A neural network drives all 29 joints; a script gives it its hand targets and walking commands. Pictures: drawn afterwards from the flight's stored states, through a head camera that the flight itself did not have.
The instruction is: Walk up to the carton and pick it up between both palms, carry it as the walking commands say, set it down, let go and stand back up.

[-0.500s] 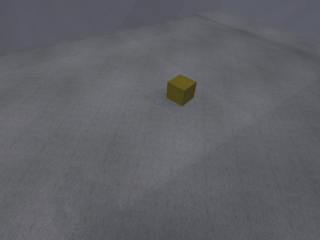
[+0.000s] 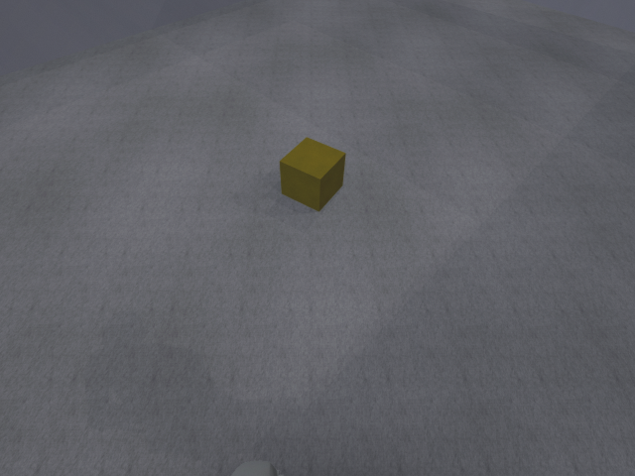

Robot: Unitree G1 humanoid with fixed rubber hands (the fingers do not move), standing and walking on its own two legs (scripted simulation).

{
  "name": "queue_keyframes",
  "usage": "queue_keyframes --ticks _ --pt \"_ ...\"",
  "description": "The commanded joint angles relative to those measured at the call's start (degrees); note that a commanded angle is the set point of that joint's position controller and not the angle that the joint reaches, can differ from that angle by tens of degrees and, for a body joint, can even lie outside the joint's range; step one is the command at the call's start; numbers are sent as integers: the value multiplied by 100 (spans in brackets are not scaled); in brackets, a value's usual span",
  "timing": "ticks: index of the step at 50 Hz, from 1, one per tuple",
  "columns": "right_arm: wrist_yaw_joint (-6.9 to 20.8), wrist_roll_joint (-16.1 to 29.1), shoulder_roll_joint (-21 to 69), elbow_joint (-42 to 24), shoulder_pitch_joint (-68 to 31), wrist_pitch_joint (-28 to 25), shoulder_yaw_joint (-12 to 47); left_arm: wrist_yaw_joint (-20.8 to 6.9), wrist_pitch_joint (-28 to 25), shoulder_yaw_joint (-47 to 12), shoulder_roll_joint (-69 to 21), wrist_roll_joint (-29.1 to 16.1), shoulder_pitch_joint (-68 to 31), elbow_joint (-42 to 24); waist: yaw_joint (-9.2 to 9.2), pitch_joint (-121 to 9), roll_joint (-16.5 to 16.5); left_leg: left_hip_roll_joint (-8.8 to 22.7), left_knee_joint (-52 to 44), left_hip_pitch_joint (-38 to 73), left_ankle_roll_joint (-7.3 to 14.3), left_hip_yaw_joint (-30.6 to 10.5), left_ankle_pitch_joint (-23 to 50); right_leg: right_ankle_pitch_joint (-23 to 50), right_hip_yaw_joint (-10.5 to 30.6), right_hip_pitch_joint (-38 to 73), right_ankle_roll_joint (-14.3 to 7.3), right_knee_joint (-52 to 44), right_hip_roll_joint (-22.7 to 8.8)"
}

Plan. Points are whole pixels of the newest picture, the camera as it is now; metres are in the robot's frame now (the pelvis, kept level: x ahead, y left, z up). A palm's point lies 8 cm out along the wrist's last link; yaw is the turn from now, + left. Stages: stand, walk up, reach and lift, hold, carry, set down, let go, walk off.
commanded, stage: walk up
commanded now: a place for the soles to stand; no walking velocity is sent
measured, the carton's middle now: (312, 174) +1.37 +0.05 -0.66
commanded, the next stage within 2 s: none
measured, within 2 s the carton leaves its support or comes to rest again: neither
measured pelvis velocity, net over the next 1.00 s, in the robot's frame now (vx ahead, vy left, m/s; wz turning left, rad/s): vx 0.53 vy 0.00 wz -0.04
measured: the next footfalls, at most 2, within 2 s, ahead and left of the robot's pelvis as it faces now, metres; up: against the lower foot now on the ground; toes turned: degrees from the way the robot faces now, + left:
left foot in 0.06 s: +0.13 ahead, +0.13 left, +0.00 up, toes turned +3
right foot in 0.38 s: +0.41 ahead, -0.11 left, +0.00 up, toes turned -9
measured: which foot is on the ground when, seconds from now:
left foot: up 0.00-0.04, down 0.06-0.40, up 0.42-0.70, down 0.72-1.00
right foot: down 0.00-0.06, up 0.08-0.36, down 0.38-0.72, up 0.74-1.00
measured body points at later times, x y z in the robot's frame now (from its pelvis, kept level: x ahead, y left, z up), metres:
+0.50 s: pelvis +0.29 -0.01 -0.01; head +0.32 -0.01 +0.44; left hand +0.46 +0.21 -0.12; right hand +0.24 -0.27 -0.15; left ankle +0.15 +0.12 -0.64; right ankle +0.37 -0.10 -0.72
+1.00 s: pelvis +0.53 +0.00 +0.01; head +0.54 +0.00 +0.46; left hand +0.64 +0.25 -0.12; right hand +0.53 -0.24 -0.13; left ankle +0.49 +0.13 -0.72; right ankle +0.62 -0.12 -0.70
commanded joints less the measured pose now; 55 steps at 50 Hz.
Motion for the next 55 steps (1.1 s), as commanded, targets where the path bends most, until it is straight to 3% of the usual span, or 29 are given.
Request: queue_keyframes --ticks 1,2,3,4,5,6,9,13,17,19,20,21,22,23,25,28,32,35,36,37,38,39,45,49,51,52,53,54,55 --pt "27 57 -172 -151 1362 -113 -66 -54 -100 278 1118 40 -555 -515 -640 -202 -487 -199 -1664 1841 17 486 1213 -1129 1418 -1355 -941 -1457 -1527" --pt "11 25 -295 41 1920 -153 -151 -87 -49 241 995 42 -606 -432 -961 -381 -160 -433 -2022 3019 -71 861 1734 -1776 829 -2094 -633 -715 -1060" --pt "6 -13 -610 100 2202 -186 -248 -136 -13 140 633 35 -461 -404 -1102 -429 977 91 -2703 3468 -61 -53 867 -2147 44 -2768 -201 760 -395" --pt "-21 -72 -1141 -233 1984 -208 -334 -151 29 66 304 -9 -332 -610 -968 -357 1786 1820 -4345 2683 288 -3451 -1870 -1797 -35 -3078 180 2469 264" --pt "-153 -8 -1208 -461 1504 -91 -369 -162 108 153 632 37 -475 -782 -824 436 989 2239 -5207 1622 716 -4358 -3153 -1545 514 -2996 148 2938 -37" --pt "-241 14 -1129 -459 1327 -66 -361 -242 108 181 705 29 -673 -796 -716 926 514 2082 -5162 1466 954 -4335 -3040 -1041 617 -3376 180 3317 -311" --pt "-240 -32 -945 -429 1200 -243 -375 -290 -86 234 736 0 -477 -419 -523 677 297 1585 -4463 2250 1029 -2531 -137 -370 616 -3275 207 2876 -760" --pt "-195 28 -679 -167 1289 -353 -339 -334 -77 172 430 -36 -744 -368 -490 687 150 1164 -3979 2100 971 -1046 3387 -410 113 -2494 190 1169 -644" --pt "-89 88 -794 -94 875 -271 -374 -347 -91 81 227 -44 -738 -511 -244 147 415 694 -3390 1094 689 -245 3361 1077 -616 -381 -16 -81 -132" --pt "-11 163 -609 -4 861 -263 -269 -231 -123 214 645 30 31 -257 231 -594 -194 265 -1933 304 392 252 3151 1684 -466 1662 -171 -503 -72" --pt "17 167 -392 -57 926 -252 -185 -144 -137 312 996 71 754 -125 575 -1132 -820 -155 -497 -483 125 623 2267 880 673 2823 -429 -845 -949" --pt "28 165 -91 -122 1324 -160 -122 -15 -110 385 1445 108 1300 -169 549 -1814 -1492 -689 1088 -885 -46 469 -188 -595 3398 3141 -894 -1512 -2573" --pt "5 172 -507 -26 1600 -37 -272 106 47 486 1650 -20 984 -205 393 -1790 -982 -505 1869 -1000 26 -79 -94 -1847 4321 2606 -1353 -1888 -2705" --pt "-15 115 -633 -61 1300 -13 -268 170 82 421 1461 -97 611 -344 352 -1394 -767 -217 2147 -1255 33 -235 62 -2110 3968 2364 -1400 -2046 -2702" --pt "-35 50 -516 -210 767 -74 -205 156 -7 298 1182 -86 314 -357 370 -927 -668 32 1987 -1741 -47 -296 433 -878 2997 2257 -1427 -1904 -2544" --pt "20 -59 -277 -279 581 -41 -153 81 -151 259 911 -7 269 -211 81 -284 -679 262 822 -1184 -136 -352 302 -343 2095 998 -1311 -2141 -2278" --pt "74 -10 -51 -236 691 -36 -105 -13 -185 254 1054 71 -203 -247 -341 92 -757 75 -919 89 -123 162 659 -474 1124 -260 -1102 -2264 -1959" --pt "79 -66 -143 35 1360 -150 -193 -114 -87 196 800 -15 -424 -155 -774 -255 -254 -348 -2126 2422 -65 755 2128 -1635 104 -1558 -495 -1097 -1250" --pt "39 -125 -413 87 1682 -181 -304 -155 -47 143 559 -14 -238 -126 -933 -423 547 14 -2503 3050 37 92 1253 -1935 -341 -2106 -188 -63 -845" --pt "-52 -133 -851 -63 1806 -179 -392 -209 12 43 208 9 -76 -260 -961 -442 1660 1300 -3637 2794 403 -2137 -748 -1763 -628 -2430 98 1690 -338" --pt "-166 -63 -1052 -359 1498 -159 -419 -224 102 108 357 58 -122 -414 -844 -101 1308 2203 -4747 2090 893 -3978 -2283 -1776 -73 -2643 174 2656 -65" --pt "-283 21 -1029 -366 1331 -77 -474 -248 166 202 642 62 -325 -469 -765 344 779 2147 -4699 1560 1256 -3958 -2461 -1560 363 -2654 164 3192 -360" --pt "-257 -21 -548 -448 1045 -306 -374 -265 2 275 624 35 -82 -195 -424 265 149 1721 -4247 1523 1226 -1991 991 -767 471 -2333 267 2155 -802" --pt "-191 -4 -629 -323 769 -285 -407 -340 -25 172 360 -43 -208 -281 -224 308 443 1023 -3804 965 899 -543 2134 -59 -188 -931 216 326 -493" --pt "-125 36 -657 -204 650 -224 -376 -298 -68 219 474 -9 316 -141 112 88 72 711 -2979 200 605 -62 1400 1016 -532 496 173 -410 -176" --pt "-74 46 -442 -147 744 -202 -290 -260 -98 285 728 31 715 23 291 -164 -369 413 -2189 -266 358 209 1112 1193 -379 1362 112 -515 -195" --pt "-23 69 -196 -168 881 -188 -210 -185 -118 389 1103 37 1267 114 539 -523 -1176 -54 -787 -987 87 736 812 269 805 2259 -131 -977 -1084" --pt "6 61 18 -337 961 -118 -185 -70 -97 464 1573 42 1581 13 545 -929 -1808 -658 744 -1282 -68 614 -421 -1722 3444 2209 -594 -2047 -2455" --pt "-22 15 -341 -302 1003 -13 -336 39 35 499 1529 -44 1161 -62 349 -832 -1163 -392 1370 -1297 52 -15 -381 -2657 4214 1709 -1030 -2277 -2587"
